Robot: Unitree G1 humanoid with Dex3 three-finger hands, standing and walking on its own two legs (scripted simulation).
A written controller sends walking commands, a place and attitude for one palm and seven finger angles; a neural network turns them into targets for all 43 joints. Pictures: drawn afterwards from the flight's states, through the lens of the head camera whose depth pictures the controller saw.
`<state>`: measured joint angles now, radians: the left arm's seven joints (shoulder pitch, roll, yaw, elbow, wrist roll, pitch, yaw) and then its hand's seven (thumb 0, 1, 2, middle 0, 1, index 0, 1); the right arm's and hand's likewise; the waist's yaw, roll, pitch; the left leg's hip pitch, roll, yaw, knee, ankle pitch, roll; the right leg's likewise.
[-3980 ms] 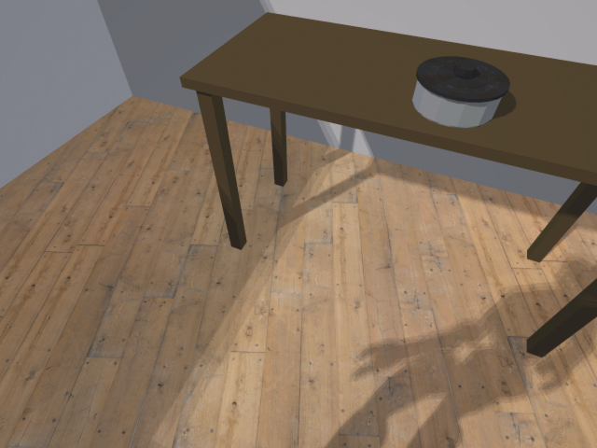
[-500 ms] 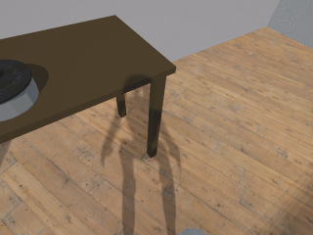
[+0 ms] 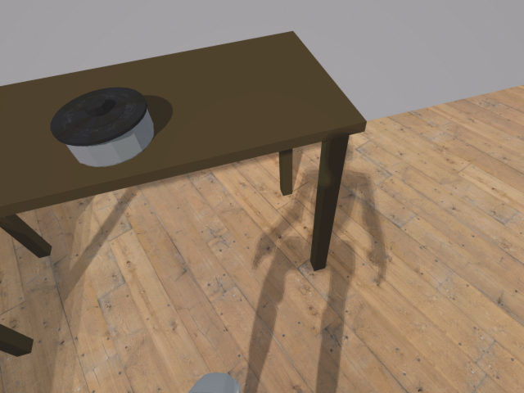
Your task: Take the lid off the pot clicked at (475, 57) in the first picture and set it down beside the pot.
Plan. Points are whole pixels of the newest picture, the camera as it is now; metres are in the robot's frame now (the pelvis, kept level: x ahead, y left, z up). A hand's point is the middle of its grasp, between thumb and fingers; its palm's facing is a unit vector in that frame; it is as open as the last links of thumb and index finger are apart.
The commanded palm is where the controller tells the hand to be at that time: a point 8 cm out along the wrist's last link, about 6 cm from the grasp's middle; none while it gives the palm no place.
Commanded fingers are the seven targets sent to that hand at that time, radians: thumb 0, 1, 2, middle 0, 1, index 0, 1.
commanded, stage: turn to face it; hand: left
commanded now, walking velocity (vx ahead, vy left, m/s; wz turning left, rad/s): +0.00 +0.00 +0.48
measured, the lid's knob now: (95, 106) +0.65 +0.39 +0.10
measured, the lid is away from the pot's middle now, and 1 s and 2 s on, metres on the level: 0.00 0.00 0.00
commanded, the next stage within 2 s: take the last steps up to it in 0.38 s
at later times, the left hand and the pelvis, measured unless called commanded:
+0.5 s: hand out of the picture -0.04 +0.26 -0.18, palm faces +0.29 -0.92 -0.26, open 7.4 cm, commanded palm none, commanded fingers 0.00 0.90 0.90 -0.20 -0.30 -0.20 -0.30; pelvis -0.02 +0.04 +0.00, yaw +12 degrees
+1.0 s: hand out of the picture -0.03 +0.18 -0.16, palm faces +0.37 -0.91 -0.19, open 7.3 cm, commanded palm none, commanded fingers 0.00 0.90 0.90 -0.20 -0.30 -0.20 -0.30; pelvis +0.07 +0.05 +0.00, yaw +17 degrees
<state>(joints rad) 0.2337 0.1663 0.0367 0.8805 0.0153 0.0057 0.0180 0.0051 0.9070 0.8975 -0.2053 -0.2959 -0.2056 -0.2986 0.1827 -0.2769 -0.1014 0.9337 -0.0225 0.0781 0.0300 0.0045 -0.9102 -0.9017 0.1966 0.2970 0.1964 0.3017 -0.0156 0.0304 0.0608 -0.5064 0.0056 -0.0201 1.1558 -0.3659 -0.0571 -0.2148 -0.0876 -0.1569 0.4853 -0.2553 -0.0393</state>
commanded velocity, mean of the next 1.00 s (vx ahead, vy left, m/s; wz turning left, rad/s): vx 0.15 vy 0.02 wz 0.20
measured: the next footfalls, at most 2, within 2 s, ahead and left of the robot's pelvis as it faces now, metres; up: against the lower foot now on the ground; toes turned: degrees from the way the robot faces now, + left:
left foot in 0.30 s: -0.01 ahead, +0.14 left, +0.00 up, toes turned +13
right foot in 0.70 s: +0.07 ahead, -0.06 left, +0.00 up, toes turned +10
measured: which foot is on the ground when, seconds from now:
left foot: up 0.00-0.28, down 0.30-0.72, up 0.74-1.00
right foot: down 0.00-0.30, up 0.32-0.68, down 0.70-1.00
